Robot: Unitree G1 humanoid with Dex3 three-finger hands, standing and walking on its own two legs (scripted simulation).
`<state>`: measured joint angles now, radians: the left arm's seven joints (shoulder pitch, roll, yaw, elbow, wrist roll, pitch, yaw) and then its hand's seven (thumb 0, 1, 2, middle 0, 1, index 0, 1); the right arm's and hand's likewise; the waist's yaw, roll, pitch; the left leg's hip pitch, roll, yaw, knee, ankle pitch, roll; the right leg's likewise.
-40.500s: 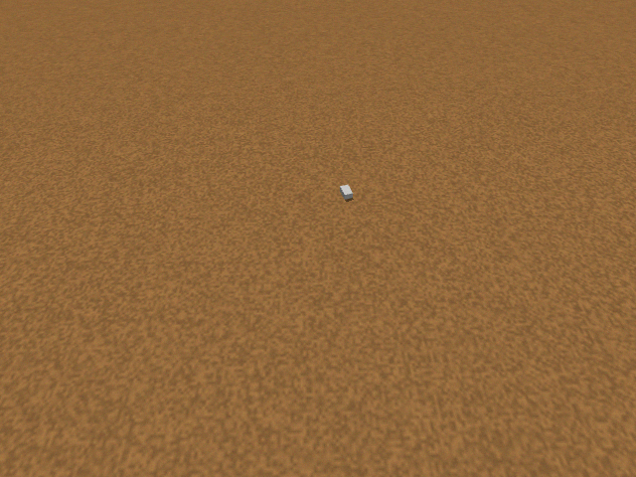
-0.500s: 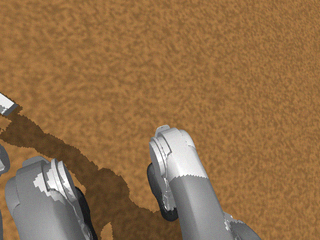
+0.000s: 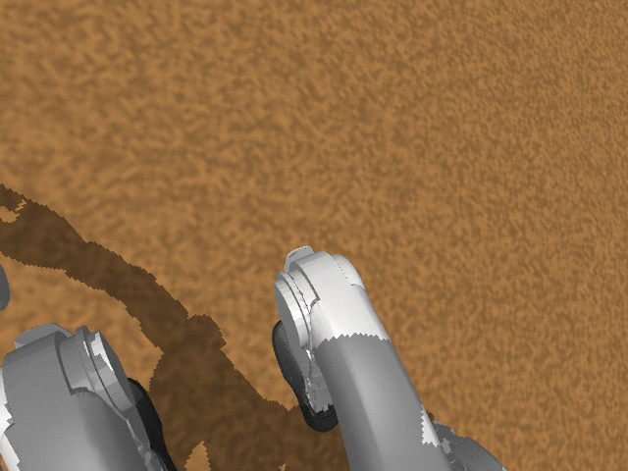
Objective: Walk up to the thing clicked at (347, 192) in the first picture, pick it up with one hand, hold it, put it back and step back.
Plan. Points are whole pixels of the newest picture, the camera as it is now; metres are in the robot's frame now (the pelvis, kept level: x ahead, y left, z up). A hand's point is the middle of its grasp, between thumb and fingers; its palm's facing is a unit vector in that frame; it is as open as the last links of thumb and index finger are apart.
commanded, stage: approach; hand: left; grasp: from above
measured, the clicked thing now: out of the picture +0.47 +0.34 -0.31
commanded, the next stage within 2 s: rest palm in 0.54 s
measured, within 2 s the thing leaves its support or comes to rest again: neither
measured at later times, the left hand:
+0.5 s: hand out of the picture +0.47 +0.34 -0.20, palm faces -0.17 -0.35 -0.92, open 13.1 cm
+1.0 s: hand out of the picture +0.45 +0.32 -0.25, palm faces -0.28 -0.36 -0.89, open 13.3 cm
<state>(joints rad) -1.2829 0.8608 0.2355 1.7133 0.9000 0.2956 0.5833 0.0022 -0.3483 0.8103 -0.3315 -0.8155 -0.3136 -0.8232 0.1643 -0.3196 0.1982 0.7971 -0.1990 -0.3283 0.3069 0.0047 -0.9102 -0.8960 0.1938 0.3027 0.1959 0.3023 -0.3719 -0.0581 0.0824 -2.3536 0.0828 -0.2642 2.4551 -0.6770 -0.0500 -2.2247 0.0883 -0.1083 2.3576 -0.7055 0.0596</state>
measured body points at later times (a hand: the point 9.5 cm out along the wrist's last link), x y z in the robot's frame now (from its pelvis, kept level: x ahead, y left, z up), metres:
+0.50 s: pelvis +0.00 +0.00 +0.00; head +0.28 +0.09 +0.34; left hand +0.48 +0.35 -0.15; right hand +0.01 -0.25 -0.08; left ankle +0.07 +0.15 -0.29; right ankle +0.10 -0.12 -0.29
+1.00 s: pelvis -0.01 +0.00 +0.00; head +0.29 +0.10 +0.32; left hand +0.46 +0.34 -0.20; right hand +0.00 -0.24 -0.06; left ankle +0.07 +0.15 -0.29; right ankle +0.10 -0.12 -0.29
